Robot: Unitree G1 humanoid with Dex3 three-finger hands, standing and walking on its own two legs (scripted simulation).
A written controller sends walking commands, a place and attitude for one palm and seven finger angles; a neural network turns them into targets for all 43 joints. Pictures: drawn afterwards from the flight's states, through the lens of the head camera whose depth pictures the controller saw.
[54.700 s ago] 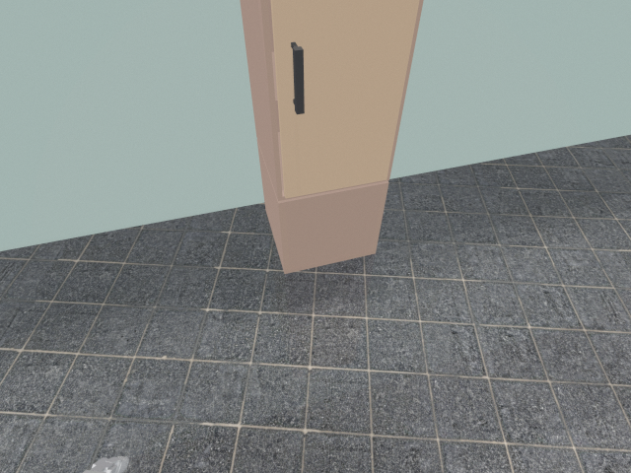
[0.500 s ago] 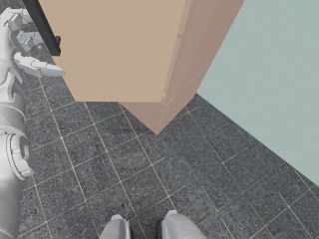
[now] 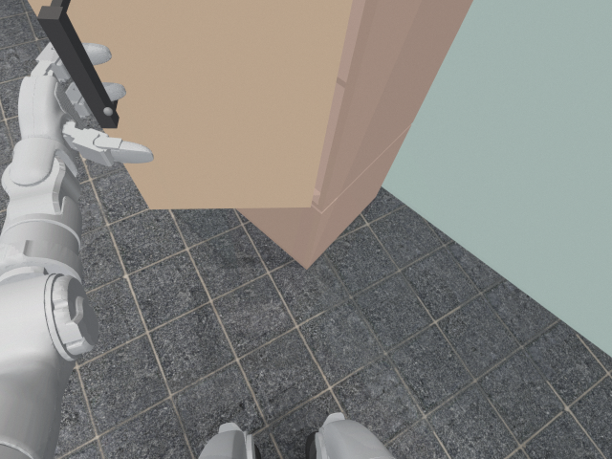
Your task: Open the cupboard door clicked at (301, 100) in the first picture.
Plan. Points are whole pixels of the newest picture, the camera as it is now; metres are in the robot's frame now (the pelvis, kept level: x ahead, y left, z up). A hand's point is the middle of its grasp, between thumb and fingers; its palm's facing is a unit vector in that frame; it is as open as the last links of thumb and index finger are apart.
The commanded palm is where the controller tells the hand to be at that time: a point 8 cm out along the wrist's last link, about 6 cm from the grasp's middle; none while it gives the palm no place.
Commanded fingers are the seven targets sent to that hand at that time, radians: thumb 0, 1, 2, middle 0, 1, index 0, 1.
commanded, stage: slide the fingers in behind the handle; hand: left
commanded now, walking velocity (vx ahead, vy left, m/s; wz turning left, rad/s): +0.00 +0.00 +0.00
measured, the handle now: (88, 65) +0.59 +0.21 +0.11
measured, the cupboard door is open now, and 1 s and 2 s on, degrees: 45 47 87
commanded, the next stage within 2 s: close the thumb around the handle in 0.14 s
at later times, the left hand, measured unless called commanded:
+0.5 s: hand (108, 115) +0.52 +0.18 +0.09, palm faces +0.04 -1.00 -0.02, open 12.1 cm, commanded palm +0.50 +0.22 +0.09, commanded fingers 0.00 0.28 0.64 -0.36 -1.28 -0.36 -1.28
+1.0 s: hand (108, 117) +0.52 +0.18 +0.09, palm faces +0.04 -1.00 -0.01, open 5.7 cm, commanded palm +0.50 +0.22 +0.09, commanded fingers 0.00 0.90 0.90 -0.40 -1.35 -0.40 -1.35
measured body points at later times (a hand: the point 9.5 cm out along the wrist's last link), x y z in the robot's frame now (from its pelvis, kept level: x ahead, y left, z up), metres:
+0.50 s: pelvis +0.00 -0.01 +0.00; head +0.13 +0.01 +0.43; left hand +0.52 +0.24 +0.10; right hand -0.03 -0.27 -0.11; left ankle -0.02 +0.09 -0.68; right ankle -0.02 -0.10 -0.68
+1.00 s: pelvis -0.01 +0.00 +0.00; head +0.12 +0.02 +0.43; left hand +0.51 +0.24 +0.10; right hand -0.04 -0.26 -0.11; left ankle -0.02 +0.09 -0.68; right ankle -0.02 -0.10 -0.68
